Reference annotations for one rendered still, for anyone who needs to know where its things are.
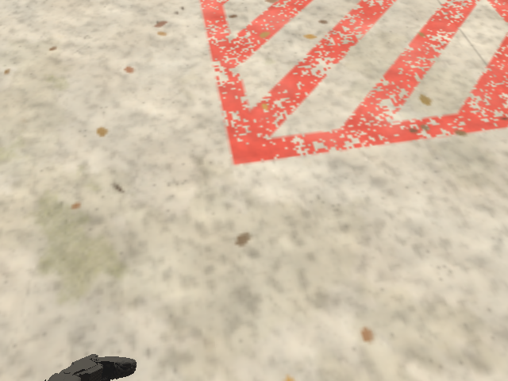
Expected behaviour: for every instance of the left robot hand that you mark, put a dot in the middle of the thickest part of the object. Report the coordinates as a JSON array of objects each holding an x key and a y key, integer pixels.
[{"x": 94, "y": 368}]

